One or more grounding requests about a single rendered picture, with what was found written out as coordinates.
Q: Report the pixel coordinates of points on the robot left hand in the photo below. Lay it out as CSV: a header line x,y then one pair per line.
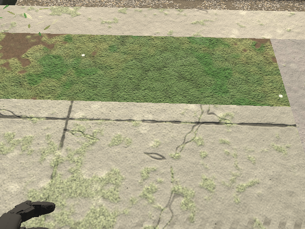
x,y
25,211

